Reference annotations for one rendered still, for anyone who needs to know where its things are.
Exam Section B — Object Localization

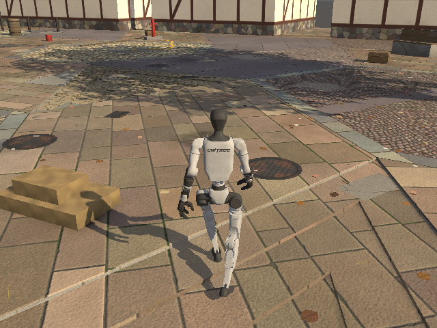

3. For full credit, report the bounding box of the robot right upper arm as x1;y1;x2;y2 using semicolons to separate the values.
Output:
233;138;251;174

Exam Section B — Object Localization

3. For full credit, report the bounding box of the robot left thigh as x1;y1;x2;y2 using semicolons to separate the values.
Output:
196;189;215;222

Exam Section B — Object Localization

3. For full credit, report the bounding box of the robot thigh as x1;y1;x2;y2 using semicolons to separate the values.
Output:
225;192;242;250
196;189;215;222

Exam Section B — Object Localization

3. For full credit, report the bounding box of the robot right thigh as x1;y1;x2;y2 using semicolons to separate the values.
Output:
225;192;242;250

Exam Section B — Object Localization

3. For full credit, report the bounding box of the right robot hand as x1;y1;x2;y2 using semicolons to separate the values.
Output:
237;178;253;190

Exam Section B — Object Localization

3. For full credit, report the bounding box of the left robot hand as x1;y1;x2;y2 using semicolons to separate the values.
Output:
178;200;194;219

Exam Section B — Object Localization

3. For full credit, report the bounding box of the robot left upper arm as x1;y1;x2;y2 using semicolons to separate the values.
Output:
187;137;205;177

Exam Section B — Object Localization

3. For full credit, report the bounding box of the left robot forearm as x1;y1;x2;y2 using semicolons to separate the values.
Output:
180;167;194;202

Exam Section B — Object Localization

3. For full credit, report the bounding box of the right robot forearm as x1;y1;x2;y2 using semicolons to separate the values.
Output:
243;164;253;182

